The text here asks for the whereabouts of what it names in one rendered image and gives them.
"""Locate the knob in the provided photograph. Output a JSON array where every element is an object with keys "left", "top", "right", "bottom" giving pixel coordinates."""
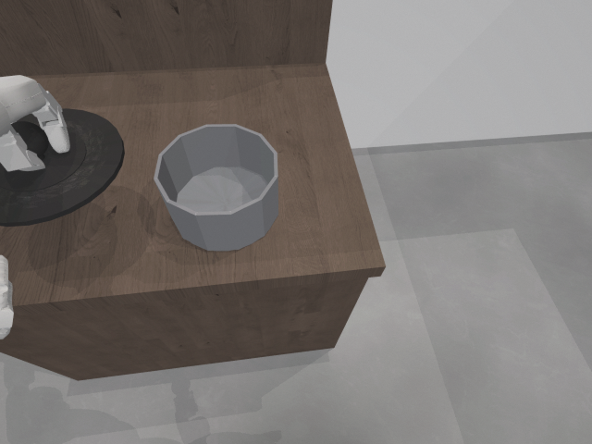
[{"left": 11, "top": 121, "right": 49, "bottom": 157}]

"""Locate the lid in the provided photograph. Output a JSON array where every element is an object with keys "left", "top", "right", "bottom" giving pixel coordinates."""
[{"left": 0, "top": 108, "right": 125, "bottom": 227}]

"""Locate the table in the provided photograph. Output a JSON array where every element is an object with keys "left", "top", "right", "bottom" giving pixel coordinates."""
[{"left": 0, "top": 0, "right": 386, "bottom": 381}]

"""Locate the robot left hand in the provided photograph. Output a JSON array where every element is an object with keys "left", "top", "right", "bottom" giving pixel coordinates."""
[{"left": 0, "top": 75, "right": 70, "bottom": 172}]

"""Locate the pot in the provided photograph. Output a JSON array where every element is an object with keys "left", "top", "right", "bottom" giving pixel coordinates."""
[{"left": 154, "top": 124, "right": 278, "bottom": 251}]

